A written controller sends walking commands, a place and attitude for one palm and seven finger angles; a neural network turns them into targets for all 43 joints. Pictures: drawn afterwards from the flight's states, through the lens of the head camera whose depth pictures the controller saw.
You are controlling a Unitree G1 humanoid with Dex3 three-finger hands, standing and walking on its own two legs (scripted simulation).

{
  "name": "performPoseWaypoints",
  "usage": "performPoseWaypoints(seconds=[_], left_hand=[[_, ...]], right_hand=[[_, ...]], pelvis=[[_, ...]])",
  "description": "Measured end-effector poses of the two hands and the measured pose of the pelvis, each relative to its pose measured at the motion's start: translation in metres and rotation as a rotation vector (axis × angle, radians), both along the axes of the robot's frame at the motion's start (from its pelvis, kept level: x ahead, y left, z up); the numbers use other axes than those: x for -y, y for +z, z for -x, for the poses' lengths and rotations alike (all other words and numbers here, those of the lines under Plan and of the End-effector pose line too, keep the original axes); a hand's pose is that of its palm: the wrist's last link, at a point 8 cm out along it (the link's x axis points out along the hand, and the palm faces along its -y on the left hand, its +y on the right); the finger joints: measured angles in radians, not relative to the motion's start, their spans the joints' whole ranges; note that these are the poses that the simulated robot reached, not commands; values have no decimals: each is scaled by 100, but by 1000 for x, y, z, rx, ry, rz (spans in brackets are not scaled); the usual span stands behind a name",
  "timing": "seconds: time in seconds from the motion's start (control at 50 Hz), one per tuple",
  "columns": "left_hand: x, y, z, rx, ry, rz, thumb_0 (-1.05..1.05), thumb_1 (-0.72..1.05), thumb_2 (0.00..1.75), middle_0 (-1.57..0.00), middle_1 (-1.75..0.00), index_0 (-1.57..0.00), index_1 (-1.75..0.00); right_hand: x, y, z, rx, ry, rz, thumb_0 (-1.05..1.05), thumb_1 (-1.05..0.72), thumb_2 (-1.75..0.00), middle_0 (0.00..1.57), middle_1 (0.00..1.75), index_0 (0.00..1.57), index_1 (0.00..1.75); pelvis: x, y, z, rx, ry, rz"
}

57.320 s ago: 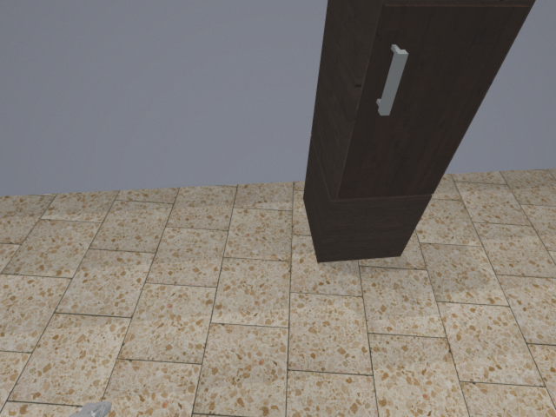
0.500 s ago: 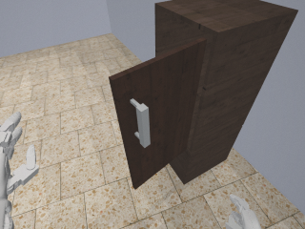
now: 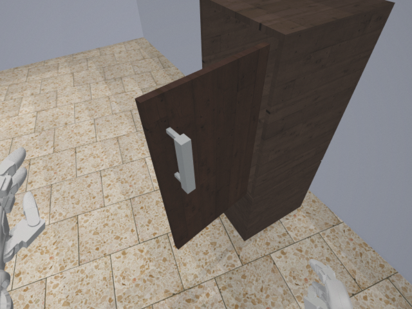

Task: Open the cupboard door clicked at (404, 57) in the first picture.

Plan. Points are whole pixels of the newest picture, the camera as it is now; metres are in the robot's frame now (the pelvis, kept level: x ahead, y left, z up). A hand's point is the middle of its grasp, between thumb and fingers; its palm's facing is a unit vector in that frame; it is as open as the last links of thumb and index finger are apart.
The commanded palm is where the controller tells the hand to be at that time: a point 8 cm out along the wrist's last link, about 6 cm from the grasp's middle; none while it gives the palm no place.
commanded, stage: step back with the hand held close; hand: left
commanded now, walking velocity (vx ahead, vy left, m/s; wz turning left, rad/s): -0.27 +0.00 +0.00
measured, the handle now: (180, 161) +0.39 +0.10 +0.09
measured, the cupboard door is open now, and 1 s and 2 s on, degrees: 100 100 100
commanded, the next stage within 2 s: stop stepping back and stand still in 0.90 s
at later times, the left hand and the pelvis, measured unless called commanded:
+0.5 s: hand out of the picture +0.12 +0.31 +0.15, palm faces +0.39 -0.77 -0.51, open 7.4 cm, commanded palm +0.06 +0.34 +0.17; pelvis -0.08 +0.04 -0.02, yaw +0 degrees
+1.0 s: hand out of the picture +0.01 +0.32 +0.15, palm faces +0.39 -0.80 -0.45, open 7.4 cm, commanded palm -0.05 +0.35 +0.17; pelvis -0.21 +0.06 -0.01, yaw -2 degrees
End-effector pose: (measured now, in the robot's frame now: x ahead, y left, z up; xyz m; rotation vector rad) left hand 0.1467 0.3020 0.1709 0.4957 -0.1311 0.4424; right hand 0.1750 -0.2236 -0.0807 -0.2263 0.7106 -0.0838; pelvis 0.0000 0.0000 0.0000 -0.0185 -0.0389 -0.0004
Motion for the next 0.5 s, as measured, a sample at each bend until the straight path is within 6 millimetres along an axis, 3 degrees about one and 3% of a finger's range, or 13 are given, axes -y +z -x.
performPoseWaypoints(seconds=[0.16,0.26,0.36,0.5], left_hand=[[-6,-9,-8,-82,-80,-36,1,89,90,-21,-30,-21,-30],[-16,-13,-2,-92,-119,-46,1,89,90,-21,-30,-21,-30],[-27,-7,17,-35,-141,-70,1,89,90,-21,-30,-22,-30],[-42,1,63,49,-94,-127,1,89,90,-21,-30,-22,-30]], right_hand=[[5,2,16,-30,-87,26,1,-90,-90,20,30,20,30],[0,7,35,-45,-122,51,1,-90,-90,20,30,20,30],[-13,11,57,-40,-116,71,1,-90,-90,20,30,20,30],[-34,3,86,-1,-60,56,1,-90,-90,20,30,20,30]], pelvis=[[-16,-1,13,-43,-29,2],[-26,-3,27,-46,-39,2],[-36,-7,46,-38,-37,7],[-44,-16,78,-25,-7,12]])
